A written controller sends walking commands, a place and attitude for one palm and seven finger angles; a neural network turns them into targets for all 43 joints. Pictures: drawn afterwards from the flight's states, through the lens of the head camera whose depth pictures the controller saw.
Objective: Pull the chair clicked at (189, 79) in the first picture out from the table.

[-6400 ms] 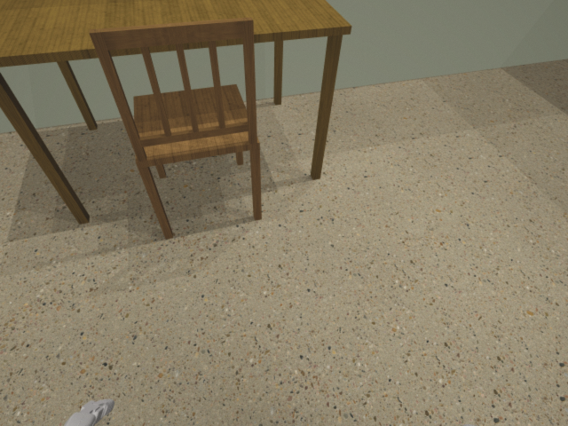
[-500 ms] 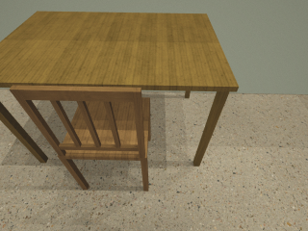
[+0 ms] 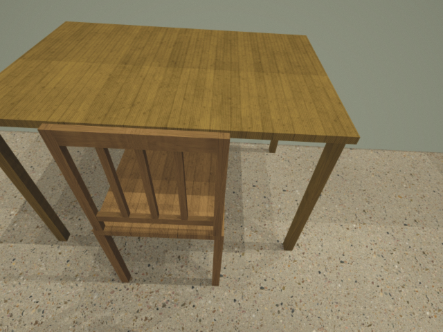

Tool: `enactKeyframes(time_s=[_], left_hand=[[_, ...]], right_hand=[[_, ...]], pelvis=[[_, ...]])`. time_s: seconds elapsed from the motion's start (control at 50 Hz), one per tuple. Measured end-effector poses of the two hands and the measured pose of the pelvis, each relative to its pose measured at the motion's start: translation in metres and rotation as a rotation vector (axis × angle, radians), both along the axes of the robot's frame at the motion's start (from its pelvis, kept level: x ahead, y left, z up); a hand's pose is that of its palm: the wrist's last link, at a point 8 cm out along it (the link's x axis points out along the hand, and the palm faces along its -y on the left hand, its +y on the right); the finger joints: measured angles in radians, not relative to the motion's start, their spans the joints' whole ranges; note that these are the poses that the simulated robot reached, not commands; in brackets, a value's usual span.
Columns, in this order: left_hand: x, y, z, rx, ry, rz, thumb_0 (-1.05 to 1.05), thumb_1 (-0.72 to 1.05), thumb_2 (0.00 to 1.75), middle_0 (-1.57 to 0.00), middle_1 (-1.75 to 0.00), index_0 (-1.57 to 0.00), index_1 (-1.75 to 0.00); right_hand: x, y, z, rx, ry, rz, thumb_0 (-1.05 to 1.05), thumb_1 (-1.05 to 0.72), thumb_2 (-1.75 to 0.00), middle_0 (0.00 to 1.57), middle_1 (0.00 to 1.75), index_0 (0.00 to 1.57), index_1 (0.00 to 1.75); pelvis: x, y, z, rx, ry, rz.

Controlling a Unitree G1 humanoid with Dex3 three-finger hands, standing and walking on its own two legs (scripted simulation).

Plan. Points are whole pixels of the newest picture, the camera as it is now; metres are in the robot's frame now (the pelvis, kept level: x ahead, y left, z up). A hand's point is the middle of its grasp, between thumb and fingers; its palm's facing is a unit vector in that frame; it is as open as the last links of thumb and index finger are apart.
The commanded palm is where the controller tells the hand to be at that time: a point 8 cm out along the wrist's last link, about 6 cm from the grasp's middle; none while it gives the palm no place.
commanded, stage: look again from close up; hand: left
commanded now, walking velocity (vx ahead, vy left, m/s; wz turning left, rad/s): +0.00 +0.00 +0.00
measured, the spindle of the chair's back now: (148, 186) +0.49 +0.23 -0.09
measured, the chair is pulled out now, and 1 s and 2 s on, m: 0.00 0.00 0.00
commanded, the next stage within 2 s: shuffle to correct the standing spot in 1.30 s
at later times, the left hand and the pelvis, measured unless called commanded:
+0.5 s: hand out of the picture -0.05 +0.19 -0.17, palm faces +0.00 -0.98 -0.19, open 7.4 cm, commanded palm none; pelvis -0.02 +0.02 +0.01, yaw -1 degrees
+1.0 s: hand out of the picture -0.03 +0.16 -0.17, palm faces +0.01 -0.99 -0.16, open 7.4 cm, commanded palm none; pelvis -0.03 +0.00 +0.01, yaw -1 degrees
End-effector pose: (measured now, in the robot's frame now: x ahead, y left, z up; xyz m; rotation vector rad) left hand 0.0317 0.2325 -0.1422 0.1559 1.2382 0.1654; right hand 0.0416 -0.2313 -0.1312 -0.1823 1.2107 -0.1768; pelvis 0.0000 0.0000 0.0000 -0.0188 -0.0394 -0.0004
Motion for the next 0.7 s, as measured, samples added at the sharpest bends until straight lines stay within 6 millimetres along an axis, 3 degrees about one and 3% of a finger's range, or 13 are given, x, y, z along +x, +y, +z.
enactKeyframes(time_s=[0.12,0.3,0.5,0.7], left_hand=[[-0.008,0.014,0.003,0.003,0.016,-0.016,0.00,0.91,0.90,-0.20,-0.29,-0.20,-0.30],[-0.050,0.018,0.004,-0.003,0.126,-0.011,0.00,0.91,0.90,-0.20,-0.29,-0.20,-0.30],[-0.089,0.005,0.005,-0.022,0.226,0.009,0.00,0.91,0.90,-0.20,-0.29,-0.20,-0.30],[-0.090,-0.015,0.003,-0.045,0.217,0.010,0.00,0.91,0.90,-0.20,-0.29,-0.20,-0.30]], right_hand=[[-0.006,0.012,0.002,0.007,0.002,0.005,0.00,-0.92,-0.90,0.20,0.30,0.20,0.30],[-0.039,0.021,-0.001,0.028,0.090,-0.010,0.00,-0.91,-0.90,0.20,0.30,0.20,0.30],[-0.071,0.023,-0.005,0.053,0.177,-0.040,0.00,-0.91,-0.90,0.20,0.30,0.20,0.30],[-0.079,0.021,-0.008,0.071,0.186,-0.056,0.00,-0.91,-0.90,0.19,0.30,0.20,0.30]], pelvis=[[-0.008,0.012,0.002,0.005,-0.003,-0.007],[-0.018,0.020,0.006,0.014,0.002,-0.013],[-0.023,0.017,0.008,0.019,0.004,-0.015],[-0.025,0.008,0.007,0.018,0.003,-0.019]])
